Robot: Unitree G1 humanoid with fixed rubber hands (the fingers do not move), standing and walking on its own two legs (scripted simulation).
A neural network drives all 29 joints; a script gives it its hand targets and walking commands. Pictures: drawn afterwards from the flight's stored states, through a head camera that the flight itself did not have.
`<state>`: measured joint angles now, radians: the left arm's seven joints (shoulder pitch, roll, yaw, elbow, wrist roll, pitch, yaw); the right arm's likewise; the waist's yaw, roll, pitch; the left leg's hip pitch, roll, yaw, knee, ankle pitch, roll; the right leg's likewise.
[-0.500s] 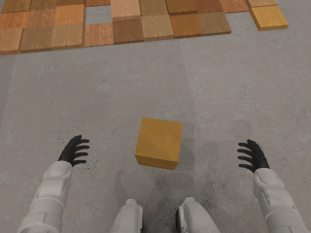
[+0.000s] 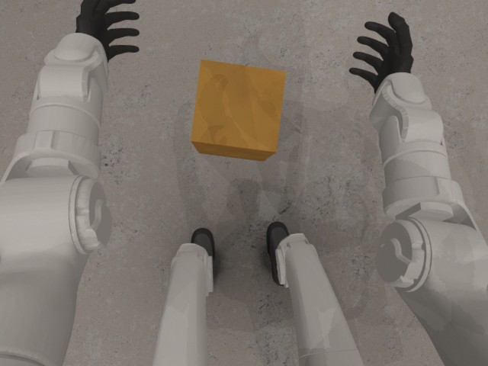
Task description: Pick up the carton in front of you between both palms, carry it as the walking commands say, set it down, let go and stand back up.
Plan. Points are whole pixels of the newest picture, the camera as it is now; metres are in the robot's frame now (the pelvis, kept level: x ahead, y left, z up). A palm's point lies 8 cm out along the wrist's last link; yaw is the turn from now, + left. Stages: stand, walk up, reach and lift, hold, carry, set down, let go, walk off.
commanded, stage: reach and lift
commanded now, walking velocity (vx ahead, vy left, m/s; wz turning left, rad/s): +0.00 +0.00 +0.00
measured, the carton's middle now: (236, 118) +0.55 -0.03 -0.53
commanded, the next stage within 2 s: none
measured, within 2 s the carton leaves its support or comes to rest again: leaves its support in 1.84 s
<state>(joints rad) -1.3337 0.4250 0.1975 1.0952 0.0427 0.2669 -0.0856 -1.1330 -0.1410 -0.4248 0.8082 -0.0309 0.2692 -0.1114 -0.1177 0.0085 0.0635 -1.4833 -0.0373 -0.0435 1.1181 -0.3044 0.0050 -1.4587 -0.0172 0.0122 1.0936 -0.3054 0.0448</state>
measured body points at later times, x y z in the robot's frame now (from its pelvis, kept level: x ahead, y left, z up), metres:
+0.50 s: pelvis +0.05 -0.01 -0.09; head +0.41 -0.03 +0.19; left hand +0.62 +0.13 -0.26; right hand +0.54 -0.24 -0.25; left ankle +0.09 +0.12 -0.62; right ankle +0.09 -0.14 -0.62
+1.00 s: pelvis -0.02 +0.00 -0.26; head +0.36 +0.00 -0.04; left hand +0.58 +0.14 -0.46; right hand +0.51 -0.23 -0.44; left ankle +0.08 +0.11 -0.62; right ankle +0.08 -0.14 -0.62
